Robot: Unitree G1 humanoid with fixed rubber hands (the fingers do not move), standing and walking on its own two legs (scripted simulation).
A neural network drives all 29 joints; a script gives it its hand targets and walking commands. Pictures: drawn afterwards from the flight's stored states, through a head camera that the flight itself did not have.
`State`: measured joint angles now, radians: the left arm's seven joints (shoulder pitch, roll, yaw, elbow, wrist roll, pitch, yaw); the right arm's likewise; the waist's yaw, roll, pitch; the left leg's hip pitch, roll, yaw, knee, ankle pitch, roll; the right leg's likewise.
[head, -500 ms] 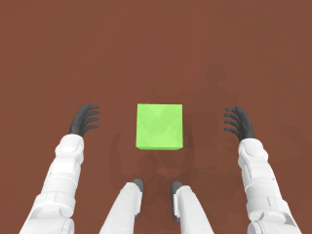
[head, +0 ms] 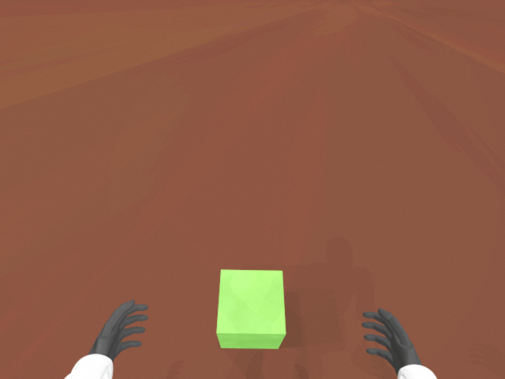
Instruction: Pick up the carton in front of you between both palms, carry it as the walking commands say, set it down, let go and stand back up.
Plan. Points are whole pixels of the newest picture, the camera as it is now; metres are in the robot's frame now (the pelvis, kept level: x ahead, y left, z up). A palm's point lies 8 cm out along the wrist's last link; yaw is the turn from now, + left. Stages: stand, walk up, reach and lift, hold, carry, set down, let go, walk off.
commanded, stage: let go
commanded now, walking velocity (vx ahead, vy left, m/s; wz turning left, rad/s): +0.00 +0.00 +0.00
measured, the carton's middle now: (250, 310) +0.39 +0.00 -0.65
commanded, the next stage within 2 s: stand in 0.36 s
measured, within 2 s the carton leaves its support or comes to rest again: neither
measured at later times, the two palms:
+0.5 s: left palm (93, 369) +0.14 +0.25 -0.09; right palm out of the picture +0.13 -0.25 -0.09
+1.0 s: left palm out of the picture +0.11 +0.26 -0.13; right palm out of the picture +0.09 -0.26 -0.13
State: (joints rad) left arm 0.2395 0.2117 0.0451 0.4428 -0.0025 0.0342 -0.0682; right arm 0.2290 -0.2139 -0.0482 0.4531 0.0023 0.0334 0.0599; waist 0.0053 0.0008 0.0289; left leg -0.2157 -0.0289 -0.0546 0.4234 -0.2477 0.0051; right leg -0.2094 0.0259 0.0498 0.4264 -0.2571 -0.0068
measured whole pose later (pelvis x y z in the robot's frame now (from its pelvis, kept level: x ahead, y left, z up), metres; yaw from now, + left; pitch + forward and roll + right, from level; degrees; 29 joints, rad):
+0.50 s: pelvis +0.01 +0.00 -0.01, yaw -1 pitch +0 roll +0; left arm 0.27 0.25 0.03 0.61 0.04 -0.02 0.00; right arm 0.27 -0.25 -0.04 0.62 -0.05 -0.02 0.00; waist 0.00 0.00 -0.01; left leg -0.20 -0.02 -0.03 0.50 -0.31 0.00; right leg -0.19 0.02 0.05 0.50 -0.31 0.00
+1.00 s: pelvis +0.05 +0.00 -0.02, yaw -2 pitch +3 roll +0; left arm 0.35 0.26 0.00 0.81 0.01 -0.02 0.03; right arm 0.36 -0.26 0.01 0.79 -0.01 -0.02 -0.03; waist 0.00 -0.01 -0.08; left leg -0.22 -0.02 -0.01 0.58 -0.41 0.01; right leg -0.22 0.03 0.06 0.58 -0.41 0.00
